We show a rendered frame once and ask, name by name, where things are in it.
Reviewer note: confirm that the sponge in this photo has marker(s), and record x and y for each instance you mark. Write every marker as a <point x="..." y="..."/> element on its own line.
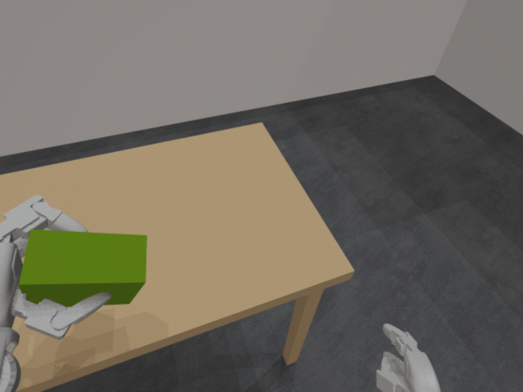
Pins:
<point x="68" y="267"/>

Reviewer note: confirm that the right robot hand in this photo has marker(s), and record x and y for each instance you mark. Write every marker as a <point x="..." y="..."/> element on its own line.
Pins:
<point x="415" y="374"/>

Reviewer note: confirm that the table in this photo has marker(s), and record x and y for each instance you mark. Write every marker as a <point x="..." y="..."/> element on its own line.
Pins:
<point x="230" y="233"/>

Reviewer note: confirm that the left robot hand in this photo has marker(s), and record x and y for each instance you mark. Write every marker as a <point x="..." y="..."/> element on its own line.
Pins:
<point x="47" y="317"/>

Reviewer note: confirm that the robot left forearm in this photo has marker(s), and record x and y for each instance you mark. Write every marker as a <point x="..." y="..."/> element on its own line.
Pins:
<point x="9" y="366"/>

